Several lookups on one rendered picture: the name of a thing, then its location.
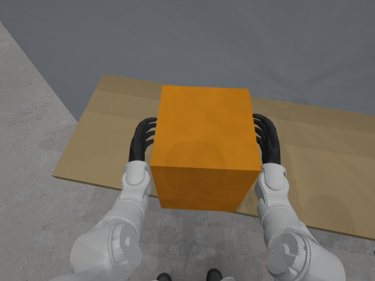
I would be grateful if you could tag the left robot hand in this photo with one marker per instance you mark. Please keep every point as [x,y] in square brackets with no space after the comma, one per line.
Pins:
[139,143]

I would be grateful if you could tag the right robot hand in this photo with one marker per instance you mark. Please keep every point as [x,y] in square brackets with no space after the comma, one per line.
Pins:
[268,142]

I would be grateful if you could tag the robot left upper arm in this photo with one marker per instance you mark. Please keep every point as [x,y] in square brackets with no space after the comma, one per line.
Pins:
[110,253]

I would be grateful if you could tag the robot right forearm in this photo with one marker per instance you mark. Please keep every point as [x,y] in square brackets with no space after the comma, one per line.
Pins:
[274,210]

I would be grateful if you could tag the robot right upper arm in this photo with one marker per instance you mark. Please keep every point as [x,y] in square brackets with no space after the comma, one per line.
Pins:
[294,257]

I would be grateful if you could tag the robot left forearm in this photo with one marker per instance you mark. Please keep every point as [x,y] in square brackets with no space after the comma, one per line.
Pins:
[132,203]

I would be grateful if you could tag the robot right foot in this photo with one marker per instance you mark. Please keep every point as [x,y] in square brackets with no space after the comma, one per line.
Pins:
[214,275]

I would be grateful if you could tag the carton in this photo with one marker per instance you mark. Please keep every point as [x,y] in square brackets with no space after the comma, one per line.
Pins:
[205,154]

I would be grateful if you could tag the table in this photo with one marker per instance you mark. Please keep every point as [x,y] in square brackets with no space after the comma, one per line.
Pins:
[328,154]

